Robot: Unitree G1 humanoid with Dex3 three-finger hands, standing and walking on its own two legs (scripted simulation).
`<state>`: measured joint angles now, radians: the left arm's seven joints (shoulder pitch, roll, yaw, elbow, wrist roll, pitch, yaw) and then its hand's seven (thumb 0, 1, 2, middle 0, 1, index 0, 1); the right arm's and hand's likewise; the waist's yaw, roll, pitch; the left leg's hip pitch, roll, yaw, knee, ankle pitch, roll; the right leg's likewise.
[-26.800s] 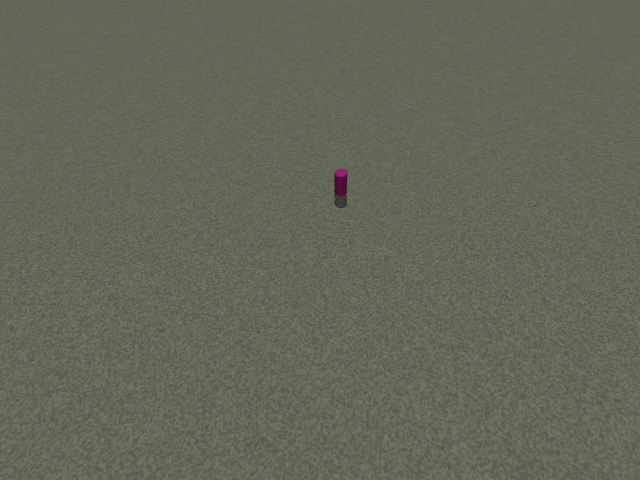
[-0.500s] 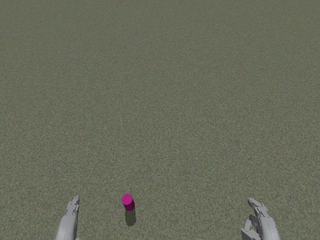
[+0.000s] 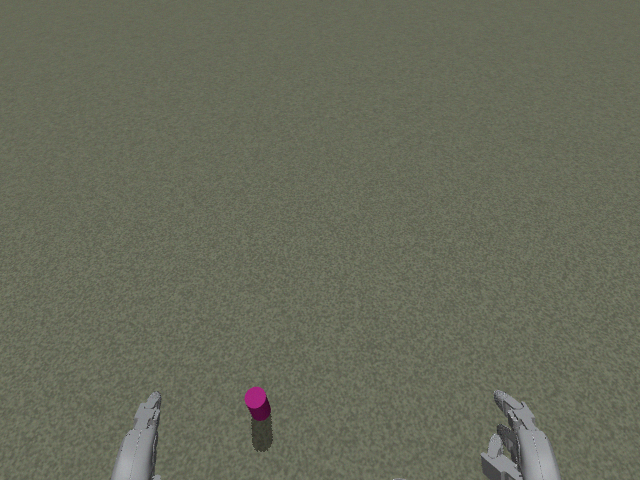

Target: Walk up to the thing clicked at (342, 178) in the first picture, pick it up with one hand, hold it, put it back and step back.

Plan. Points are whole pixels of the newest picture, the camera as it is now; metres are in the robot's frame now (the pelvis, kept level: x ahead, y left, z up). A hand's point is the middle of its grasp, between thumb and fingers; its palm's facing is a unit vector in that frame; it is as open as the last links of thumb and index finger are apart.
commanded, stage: home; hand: left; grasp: from the side
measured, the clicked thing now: (258, 404) +0.43 +0.20 -0.66
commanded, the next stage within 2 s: stand in 0.58 s
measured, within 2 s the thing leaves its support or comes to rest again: neither
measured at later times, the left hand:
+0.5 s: hand (185, 465) +0.17 +0.18 -0.06, palm faces +0.09 -0.95 -0.28, open 17.3 cm
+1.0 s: hand (183, 464) +0.17 +0.19 -0.06, palm faces +0.09 -0.96 -0.28, open 12.3 cm
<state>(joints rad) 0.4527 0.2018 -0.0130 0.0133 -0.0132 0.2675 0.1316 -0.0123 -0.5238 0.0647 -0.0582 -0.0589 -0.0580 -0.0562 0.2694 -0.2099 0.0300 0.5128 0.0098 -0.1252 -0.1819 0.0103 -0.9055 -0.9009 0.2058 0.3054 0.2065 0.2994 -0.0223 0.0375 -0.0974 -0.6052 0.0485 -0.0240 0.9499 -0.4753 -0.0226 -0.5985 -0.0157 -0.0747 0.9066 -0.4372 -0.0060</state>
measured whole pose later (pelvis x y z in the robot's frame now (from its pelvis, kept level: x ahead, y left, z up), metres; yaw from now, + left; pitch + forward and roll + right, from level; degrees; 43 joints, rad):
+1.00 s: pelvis +0.00 +0.01 +0.00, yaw +0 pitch +7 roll -2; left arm 0.46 0.20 -0.01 0.01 -0.01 0.26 0.13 -0.01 0.13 0.64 -0.19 -0.27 -0.19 -0.26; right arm 0.28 -0.20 0.03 0.52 0.00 -0.14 -0.18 0.01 -0.91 -0.90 0.21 0.31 0.21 0.30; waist -0.02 0.04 -0.10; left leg -0.61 0.05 -0.02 0.96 -0.48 -0.01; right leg -0.60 -0.02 -0.07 0.91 -0.44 0.00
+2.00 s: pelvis -0.01 +0.01 +0.06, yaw +0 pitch -4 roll +0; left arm 0.12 0.31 0.00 1.17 0.03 -0.02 0.02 0.00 0.90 0.90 -0.20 -0.30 -0.20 -0.30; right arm 0.13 -0.32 -0.01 1.13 -0.03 0.00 -0.01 0.00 -0.91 -0.90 0.21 0.30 0.21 0.30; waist 0.01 0.02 0.06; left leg -0.10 0.00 0.01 0.35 -0.17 0.00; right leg -0.12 -0.05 -0.05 0.35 -0.16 0.02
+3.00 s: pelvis +0.01 +0.00 +0.06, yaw -1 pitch -2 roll +0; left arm 0.08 0.32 0.01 1.17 0.01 -0.02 0.00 0.00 0.90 0.90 -0.20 -0.30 -0.20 -0.30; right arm 0.10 -0.34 0.00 1.14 -0.02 -0.01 0.00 0.00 -0.91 -0.90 0.20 0.30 0.21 0.30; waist 0.00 0.02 0.05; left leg -0.09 0.02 0.02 0.31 -0.18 -0.02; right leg -0.11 -0.02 -0.04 0.32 -0.17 0.01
